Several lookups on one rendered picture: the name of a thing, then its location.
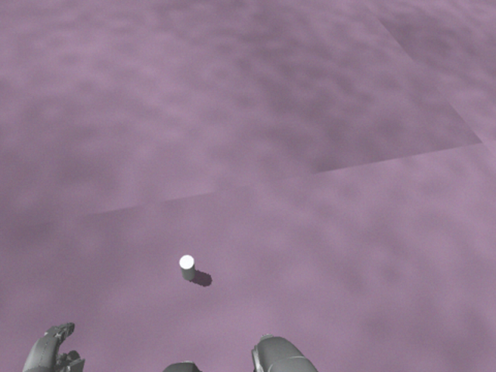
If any left robot hand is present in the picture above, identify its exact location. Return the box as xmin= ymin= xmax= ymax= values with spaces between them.
xmin=22 ymin=322 xmax=85 ymax=372

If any can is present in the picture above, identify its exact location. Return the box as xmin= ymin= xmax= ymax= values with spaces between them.
xmin=180 ymin=255 xmax=195 ymax=281

